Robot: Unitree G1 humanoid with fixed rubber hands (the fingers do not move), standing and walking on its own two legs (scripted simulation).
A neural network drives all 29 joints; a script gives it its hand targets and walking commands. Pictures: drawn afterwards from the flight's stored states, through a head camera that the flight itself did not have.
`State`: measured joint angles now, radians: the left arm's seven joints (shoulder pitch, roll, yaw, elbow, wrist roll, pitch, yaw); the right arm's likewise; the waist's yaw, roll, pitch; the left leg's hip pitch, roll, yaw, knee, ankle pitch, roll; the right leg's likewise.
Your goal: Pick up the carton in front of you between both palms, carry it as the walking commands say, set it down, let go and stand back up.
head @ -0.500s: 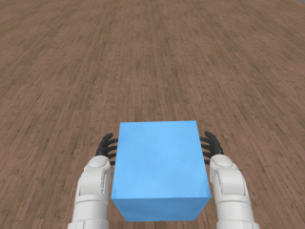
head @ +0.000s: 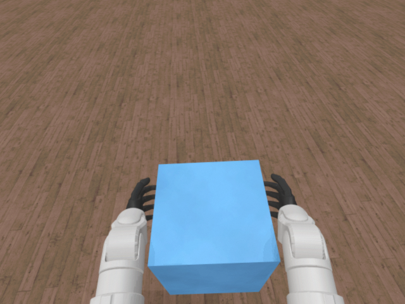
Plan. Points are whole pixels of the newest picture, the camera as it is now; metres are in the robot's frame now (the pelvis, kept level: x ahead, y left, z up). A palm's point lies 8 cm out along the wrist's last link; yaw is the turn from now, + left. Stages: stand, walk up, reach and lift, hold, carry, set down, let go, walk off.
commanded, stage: hold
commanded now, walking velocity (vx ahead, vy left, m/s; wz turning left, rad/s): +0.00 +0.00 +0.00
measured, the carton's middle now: (211, 231) +0.29 +0.00 -0.04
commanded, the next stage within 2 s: set down in 0.18 s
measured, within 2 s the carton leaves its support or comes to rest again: neither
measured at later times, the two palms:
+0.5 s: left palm (139, 204) +0.32 +0.16 +0.02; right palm (280, 201) +0.32 -0.14 +0.03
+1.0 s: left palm (156, 228) +0.37 +0.16 -0.19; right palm (259, 229) +0.37 -0.13 -0.20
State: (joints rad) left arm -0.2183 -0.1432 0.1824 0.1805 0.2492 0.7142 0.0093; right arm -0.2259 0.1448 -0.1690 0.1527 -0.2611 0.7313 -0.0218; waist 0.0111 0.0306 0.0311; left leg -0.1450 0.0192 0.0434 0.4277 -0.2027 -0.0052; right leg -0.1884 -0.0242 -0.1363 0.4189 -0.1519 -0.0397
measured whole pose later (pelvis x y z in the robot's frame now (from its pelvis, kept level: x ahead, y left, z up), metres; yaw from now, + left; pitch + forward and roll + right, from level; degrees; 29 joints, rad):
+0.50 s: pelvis -0.01 +0.02 -0.01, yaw -2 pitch -7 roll +0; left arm -0.49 -0.23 0.49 0.50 0.42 0.55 -0.02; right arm -0.53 0.18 -0.47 0.50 -0.42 0.57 0.05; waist 0.01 0.04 0.12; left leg -0.17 -0.05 -0.05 0.58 -0.28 0.03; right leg -0.22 0.03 0.02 0.54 -0.20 -0.02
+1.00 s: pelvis -0.03 +0.02 -0.12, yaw -2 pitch +32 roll +1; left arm -0.62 -0.12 0.42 0.56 0.20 0.15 0.04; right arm -0.65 0.10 -0.37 0.59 -0.23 0.13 -0.04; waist 0.03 0.02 -0.08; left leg -1.30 -0.09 -0.03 1.17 -0.42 0.01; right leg -1.36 0.06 0.06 1.14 -0.33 0.00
